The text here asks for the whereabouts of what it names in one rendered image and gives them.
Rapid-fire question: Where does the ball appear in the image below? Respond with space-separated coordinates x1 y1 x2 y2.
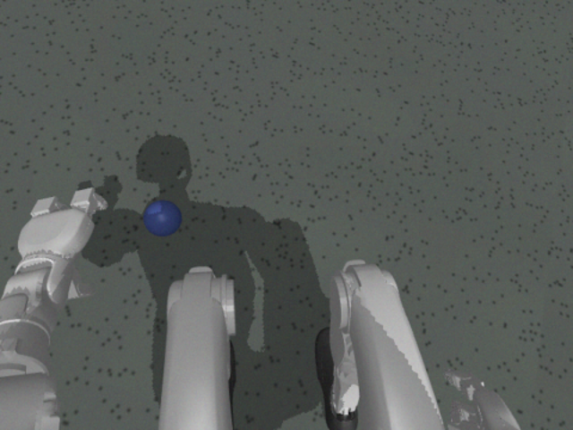
143 200 182 237

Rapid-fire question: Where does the right robot hand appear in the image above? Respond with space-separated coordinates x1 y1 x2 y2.
443 368 521 430

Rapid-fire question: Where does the right robot foot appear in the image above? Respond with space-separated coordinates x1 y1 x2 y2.
315 327 358 430

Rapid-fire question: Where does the left robot arm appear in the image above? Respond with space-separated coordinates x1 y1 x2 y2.
0 254 73 430

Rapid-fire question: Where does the left robot hand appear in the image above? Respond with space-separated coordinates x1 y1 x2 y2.
18 187 107 300

